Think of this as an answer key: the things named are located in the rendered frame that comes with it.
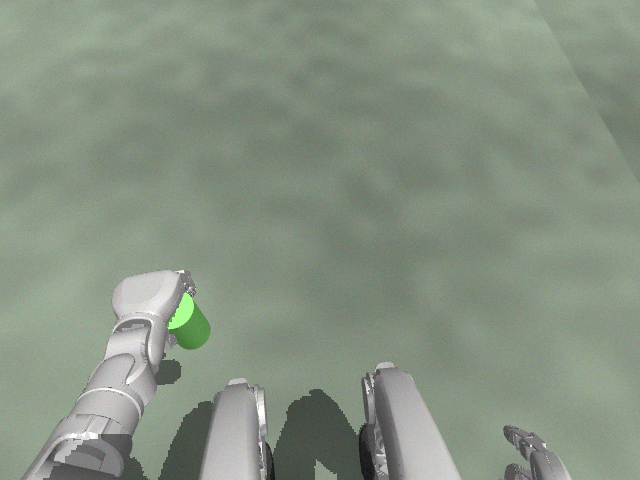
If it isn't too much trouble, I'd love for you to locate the right robot hand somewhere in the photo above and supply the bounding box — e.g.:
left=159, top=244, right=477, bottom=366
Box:
left=498, top=425, right=572, bottom=480

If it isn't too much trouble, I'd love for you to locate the left robot hand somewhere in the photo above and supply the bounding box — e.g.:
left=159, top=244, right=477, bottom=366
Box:
left=112, top=269, right=196, bottom=351

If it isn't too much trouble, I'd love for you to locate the right robot foot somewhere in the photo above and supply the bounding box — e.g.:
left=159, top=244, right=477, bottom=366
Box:
left=359, top=424, right=375, bottom=480

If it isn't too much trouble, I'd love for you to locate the left robot arm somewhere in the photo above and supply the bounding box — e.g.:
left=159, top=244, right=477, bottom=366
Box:
left=20, top=313, right=167, bottom=480

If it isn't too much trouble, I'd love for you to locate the can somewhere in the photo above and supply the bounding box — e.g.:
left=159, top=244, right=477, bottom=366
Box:
left=166, top=292, right=211, bottom=350

